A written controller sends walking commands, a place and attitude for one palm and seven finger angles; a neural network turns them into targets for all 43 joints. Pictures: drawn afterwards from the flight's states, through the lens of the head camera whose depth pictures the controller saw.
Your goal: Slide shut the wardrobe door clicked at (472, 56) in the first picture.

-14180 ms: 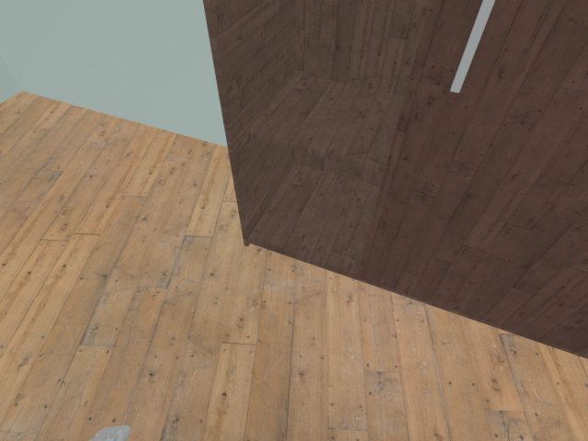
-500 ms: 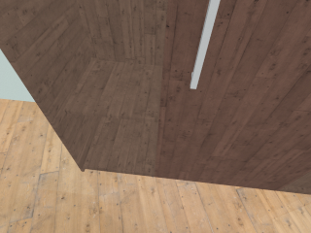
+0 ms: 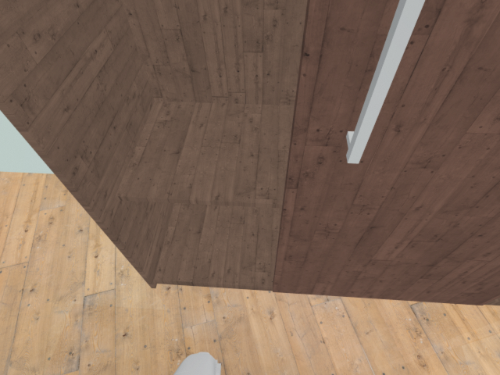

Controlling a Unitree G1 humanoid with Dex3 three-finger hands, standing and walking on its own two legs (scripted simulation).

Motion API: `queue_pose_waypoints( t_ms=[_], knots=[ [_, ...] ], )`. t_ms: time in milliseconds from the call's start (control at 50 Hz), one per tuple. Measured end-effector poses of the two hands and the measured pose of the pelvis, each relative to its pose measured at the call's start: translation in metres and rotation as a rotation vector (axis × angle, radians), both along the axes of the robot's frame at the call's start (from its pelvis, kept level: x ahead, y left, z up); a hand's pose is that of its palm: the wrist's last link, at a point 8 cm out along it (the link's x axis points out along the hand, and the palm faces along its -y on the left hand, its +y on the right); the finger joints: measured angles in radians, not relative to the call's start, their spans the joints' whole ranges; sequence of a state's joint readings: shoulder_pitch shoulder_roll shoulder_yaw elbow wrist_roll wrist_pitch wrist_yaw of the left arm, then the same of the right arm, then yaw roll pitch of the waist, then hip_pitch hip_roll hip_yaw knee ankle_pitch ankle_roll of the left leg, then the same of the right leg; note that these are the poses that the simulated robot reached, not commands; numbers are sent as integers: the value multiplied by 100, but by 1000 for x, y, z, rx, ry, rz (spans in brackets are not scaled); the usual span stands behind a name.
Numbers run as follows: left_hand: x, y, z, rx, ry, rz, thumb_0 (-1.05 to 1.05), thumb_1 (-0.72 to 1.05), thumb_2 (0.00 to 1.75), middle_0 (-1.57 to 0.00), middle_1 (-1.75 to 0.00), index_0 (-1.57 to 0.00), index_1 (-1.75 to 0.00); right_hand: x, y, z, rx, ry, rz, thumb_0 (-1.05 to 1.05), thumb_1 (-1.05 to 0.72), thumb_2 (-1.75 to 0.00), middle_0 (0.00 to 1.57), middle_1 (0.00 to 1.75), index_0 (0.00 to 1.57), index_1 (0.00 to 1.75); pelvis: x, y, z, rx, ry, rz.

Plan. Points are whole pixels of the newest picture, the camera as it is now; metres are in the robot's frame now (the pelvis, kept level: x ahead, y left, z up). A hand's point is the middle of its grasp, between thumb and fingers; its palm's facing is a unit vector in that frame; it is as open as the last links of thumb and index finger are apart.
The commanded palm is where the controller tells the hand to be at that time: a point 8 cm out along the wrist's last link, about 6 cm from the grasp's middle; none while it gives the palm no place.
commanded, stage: come to a stop and stand still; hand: right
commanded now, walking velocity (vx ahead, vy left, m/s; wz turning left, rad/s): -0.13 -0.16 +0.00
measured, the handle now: (382, 60) +0.44 -0.14 +0.27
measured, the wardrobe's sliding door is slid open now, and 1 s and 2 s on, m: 0.48 0.48 0.48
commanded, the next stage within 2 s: look again from close up in 1.72 s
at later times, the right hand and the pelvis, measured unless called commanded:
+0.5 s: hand out of the picture +0.04 -0.18 -0.20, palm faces +0.10 +0.97 -0.23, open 7.4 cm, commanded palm none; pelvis +0.00 +0.02 -0.02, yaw -2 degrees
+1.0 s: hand out of the picture -0.01 -0.16 -0.17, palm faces +0.02 +0.98 -0.21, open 7.4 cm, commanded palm none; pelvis -0.02 +0.01 +0.00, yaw +0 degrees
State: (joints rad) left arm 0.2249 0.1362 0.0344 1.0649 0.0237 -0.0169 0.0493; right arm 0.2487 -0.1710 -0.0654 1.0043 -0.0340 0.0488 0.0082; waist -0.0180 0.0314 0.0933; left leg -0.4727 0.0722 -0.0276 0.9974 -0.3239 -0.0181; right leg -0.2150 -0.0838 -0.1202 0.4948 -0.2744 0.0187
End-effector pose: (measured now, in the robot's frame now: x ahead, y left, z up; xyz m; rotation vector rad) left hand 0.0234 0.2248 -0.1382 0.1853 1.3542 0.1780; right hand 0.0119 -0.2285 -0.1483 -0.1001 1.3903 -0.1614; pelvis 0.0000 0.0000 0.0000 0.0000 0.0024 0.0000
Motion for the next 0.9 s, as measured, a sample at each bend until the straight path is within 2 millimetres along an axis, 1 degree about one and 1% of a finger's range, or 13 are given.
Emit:
queue_pose_waypoints(
  t_ms=[60,100,160,240,340,400,460,500,560,660,780,840,900],
  knots=[
    [5,19,-8,-25,25,3,0,91,90,-20,-30,-20,-30,28,10,5,-41,-64,17,0,-91,-90,20,30,19,30,9,19,-3,5,1,-11],
    [10,35,-19,-43,28,12,0,91,90,-20,-30,-20,-30,41,19,1,-74,-96,33,0,-91,-90,20,30,19,30,16,36,-12,-14,2,-16],
    [21,58,-30,-44,25,33,0,91,90,-20,-30,-20,-30,49,34,0,-95,-88,50,0,-91,-90,20,30,19,30,21,48,-18,-11,6,-11],
    [36,74,-26,-21,9,13,0,92,90,-20,-30,-20,-30,53,46,7,-93,-87,40,0,-91,-90,20,30,20,30,19,50,-12,-10,4,-25],
    [59,76,-11,8,-21,-52,0,92,90,-20,-30,-20,-30,45,40,5,-95,-104,-3,0,-90,-90,20,30,20,30,10,46,-8,-12,6,-50],
    [72,67,-3,25,-74,-83,0,92,90,-20,-30,-20,-30,34,26,-2,-91,-100,-19,0,-90,-90,20,30,20,30,4,38,-10,-11,7,-57],
    [78,53,0,45,-146,-95,0,92,90,-20,-30,-20,-30,23,7,-16,-75,-83,-30,0,-90,-90,20,30,20,30,0,24,-18,-3,-2,-53],
    [74,42,4,46,-160,-99,0,91,90,-20,-30,-20,-30,16,-3,-18,-74,-61,-36,1,-90,-90,20,30,20,30,-5,19,-17,-9,-17,-40],
    [62,25,10,28,-157,-95,0,91,90,-20,-30,-20,-30,9,-13,-12,-79,-42,-29,1,-91,-90,20,30,20,30,-9,14,-10,-5,-17,-29],
    [42,5,6,-23,-132,-77,0,91,90,-20,-30,-20,-30,-2,-17,2,-84,-34,-11,1,-91,-90,20,30,19,30,-14,8,-2,-12,-2,-23],
    [14,4,-12,-69,-94,-26,0,92,90,-20,-30,-20,-30,-14,-5,10,-99,-31,11,1,-91,-90,20,30,19,30,-20,9,-5,-31,4,-13],
    [-2,8,-13,-74,-60,2,0,94,90,-20,-30,-20,-30,-21,4,17,-84,-21,26,1,-91,-90,20,30,19,30,-20,8,0,-17,-1,-16],
    [-19,8,-11,-74,-24,10,0,93,90,-20,-30,-20,-30,-26,11,16,-65,-16,30,1,-91,-90,20,30,20,30,-20,8,2,-14,-10,-15]
  ],
)
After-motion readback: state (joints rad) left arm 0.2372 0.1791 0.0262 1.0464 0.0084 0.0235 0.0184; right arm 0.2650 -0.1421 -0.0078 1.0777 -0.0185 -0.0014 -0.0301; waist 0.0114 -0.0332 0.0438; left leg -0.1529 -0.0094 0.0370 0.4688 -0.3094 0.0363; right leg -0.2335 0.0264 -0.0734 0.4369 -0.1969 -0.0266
